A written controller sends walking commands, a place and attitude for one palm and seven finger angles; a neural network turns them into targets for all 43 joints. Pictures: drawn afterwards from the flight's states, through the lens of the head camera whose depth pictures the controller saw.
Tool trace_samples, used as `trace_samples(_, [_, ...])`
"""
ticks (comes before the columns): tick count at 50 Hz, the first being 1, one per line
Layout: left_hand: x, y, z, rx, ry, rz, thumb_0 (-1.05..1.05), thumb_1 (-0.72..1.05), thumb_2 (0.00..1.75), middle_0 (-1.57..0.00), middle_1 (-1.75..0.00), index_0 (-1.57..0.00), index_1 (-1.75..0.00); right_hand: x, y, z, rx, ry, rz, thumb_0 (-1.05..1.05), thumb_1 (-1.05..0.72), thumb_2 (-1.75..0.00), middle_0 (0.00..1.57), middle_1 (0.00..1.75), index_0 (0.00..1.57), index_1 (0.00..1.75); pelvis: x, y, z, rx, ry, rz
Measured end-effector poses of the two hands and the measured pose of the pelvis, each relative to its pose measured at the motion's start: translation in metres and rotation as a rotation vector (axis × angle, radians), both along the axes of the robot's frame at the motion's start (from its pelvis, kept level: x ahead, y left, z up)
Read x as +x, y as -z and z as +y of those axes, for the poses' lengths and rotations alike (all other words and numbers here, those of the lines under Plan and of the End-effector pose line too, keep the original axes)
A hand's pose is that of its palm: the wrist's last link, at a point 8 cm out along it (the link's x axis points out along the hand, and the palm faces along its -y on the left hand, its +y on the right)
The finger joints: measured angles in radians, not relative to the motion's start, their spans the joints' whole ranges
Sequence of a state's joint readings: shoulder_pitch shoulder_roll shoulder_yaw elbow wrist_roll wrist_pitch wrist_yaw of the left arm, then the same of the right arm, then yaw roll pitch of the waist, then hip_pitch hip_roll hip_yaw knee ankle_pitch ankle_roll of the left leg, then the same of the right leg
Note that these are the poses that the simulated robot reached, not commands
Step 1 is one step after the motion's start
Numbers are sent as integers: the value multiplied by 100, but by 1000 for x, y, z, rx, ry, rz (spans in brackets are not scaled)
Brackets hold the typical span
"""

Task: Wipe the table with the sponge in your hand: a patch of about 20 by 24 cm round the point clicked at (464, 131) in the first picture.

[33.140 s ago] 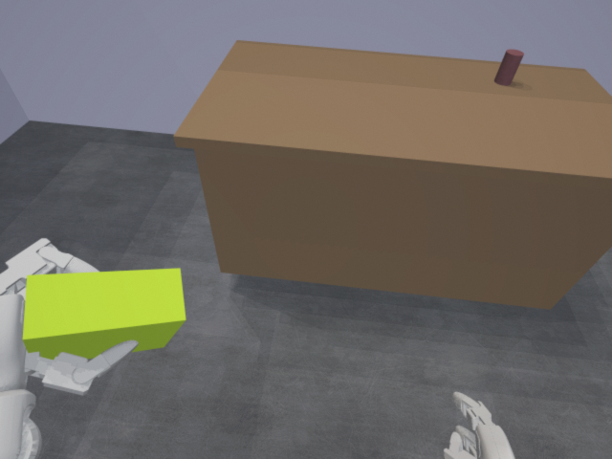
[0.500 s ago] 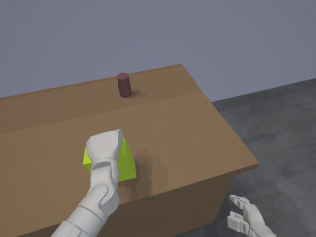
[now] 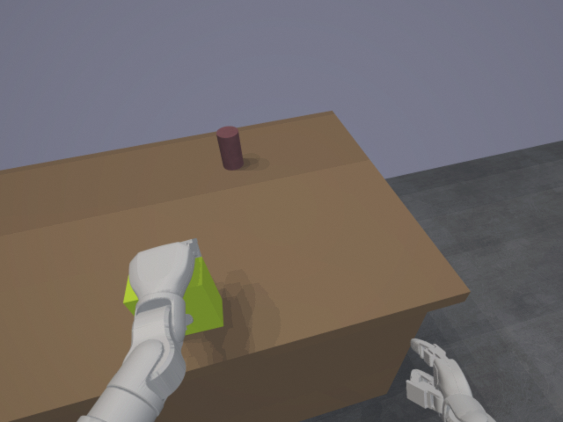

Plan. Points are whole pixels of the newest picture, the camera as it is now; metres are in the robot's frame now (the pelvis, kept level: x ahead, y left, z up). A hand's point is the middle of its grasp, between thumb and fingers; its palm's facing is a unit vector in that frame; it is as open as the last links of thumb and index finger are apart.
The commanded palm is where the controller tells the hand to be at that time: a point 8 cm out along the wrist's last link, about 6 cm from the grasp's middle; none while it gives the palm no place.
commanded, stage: wipe forward along the middle lane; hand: left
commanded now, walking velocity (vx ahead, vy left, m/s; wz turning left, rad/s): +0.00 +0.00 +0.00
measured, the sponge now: (182, 307) +0.28 +0.21 -0.01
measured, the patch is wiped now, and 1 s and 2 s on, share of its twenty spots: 0.95 0.95 0.95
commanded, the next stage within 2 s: slide back across to the first lane in 1.52 s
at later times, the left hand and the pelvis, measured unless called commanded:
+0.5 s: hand (174, 268) +0.33 +0.23 +0.03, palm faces -0.06 -0.04 -1.00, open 9.5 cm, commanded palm +0.30 +0.23 +0.06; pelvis -0.02 -0.01 +0.00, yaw +1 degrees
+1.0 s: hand (171, 241) +0.38 +0.26 +0.03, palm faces -0.10 +0.01 -0.99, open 9.5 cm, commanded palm +0.37 +0.25 +0.07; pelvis -0.03 -0.01 -0.01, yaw +1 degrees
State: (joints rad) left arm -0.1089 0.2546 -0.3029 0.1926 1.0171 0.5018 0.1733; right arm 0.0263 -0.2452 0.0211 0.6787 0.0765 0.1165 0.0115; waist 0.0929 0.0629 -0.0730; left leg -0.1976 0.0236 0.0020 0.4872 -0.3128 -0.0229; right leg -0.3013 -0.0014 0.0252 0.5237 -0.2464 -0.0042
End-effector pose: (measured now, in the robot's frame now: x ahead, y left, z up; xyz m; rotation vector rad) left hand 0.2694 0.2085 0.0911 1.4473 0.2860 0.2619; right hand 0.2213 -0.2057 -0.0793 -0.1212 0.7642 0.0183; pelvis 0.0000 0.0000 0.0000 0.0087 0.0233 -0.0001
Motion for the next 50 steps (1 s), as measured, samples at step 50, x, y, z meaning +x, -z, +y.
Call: trace_samples(50, [98, 2, 41, 113, 4, 104, 1, -52, 112, -80, -138, -82, -138, -138, 52, -57, -134, 197, 309, 0, -91, -89, 20, 30, 20, 30, -28, 8, -8, 1, -16, 153])
